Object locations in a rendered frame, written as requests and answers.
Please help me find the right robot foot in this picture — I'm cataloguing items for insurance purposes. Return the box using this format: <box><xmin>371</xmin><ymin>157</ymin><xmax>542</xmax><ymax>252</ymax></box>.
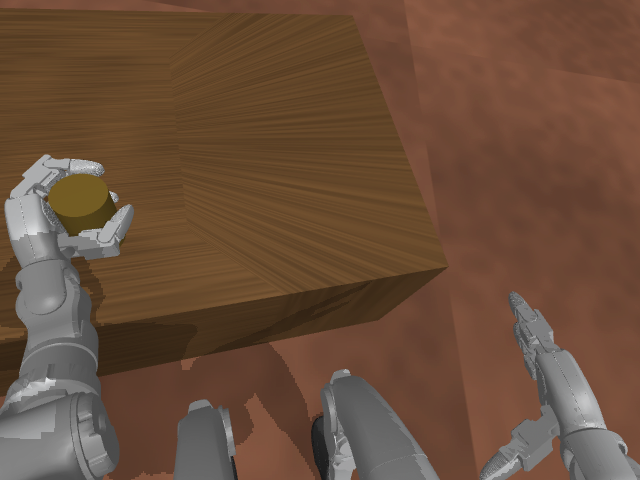
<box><xmin>311</xmin><ymin>416</ymin><xmax>329</xmax><ymax>480</ymax></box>

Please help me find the can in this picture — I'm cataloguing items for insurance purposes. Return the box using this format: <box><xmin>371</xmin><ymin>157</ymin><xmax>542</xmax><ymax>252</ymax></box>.
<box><xmin>48</xmin><ymin>174</ymin><xmax>126</xmax><ymax>247</ymax></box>

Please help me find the right robot hand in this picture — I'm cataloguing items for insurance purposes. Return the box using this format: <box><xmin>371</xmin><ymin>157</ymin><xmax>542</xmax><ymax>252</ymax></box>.
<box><xmin>479</xmin><ymin>291</ymin><xmax>607</xmax><ymax>480</ymax></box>

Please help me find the left robot hand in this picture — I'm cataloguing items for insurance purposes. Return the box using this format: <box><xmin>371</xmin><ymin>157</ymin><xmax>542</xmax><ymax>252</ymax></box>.
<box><xmin>4</xmin><ymin>154</ymin><xmax>134</xmax><ymax>269</ymax></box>

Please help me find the right robot arm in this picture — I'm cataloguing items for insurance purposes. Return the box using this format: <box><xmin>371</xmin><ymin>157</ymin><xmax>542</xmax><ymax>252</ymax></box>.
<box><xmin>560</xmin><ymin>428</ymin><xmax>640</xmax><ymax>480</ymax></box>

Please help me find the left robot arm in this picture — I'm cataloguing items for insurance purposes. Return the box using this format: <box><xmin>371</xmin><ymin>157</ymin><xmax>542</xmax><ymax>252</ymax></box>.
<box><xmin>0</xmin><ymin>259</ymin><xmax>120</xmax><ymax>480</ymax></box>

